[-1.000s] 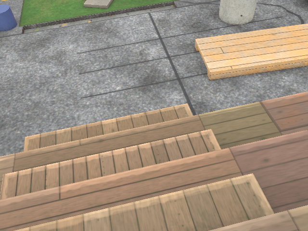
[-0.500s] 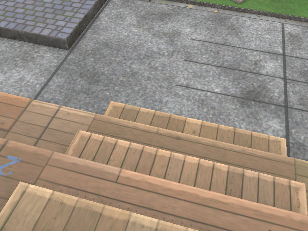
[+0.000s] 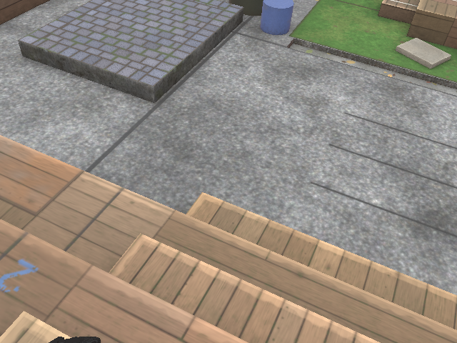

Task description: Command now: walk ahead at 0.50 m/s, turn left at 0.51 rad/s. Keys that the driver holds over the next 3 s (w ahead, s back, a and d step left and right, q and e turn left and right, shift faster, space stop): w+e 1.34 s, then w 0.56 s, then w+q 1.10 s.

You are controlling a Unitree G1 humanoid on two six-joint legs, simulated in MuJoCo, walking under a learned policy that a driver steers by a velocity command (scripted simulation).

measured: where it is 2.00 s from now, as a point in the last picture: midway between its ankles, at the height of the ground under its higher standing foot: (319, 316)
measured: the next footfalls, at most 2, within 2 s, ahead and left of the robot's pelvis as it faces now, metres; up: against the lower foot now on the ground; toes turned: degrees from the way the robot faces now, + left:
right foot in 0.08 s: +0.16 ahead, -0.15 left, -0.15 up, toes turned +7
left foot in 0.48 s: +0.37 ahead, +0.07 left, -0.15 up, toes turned -12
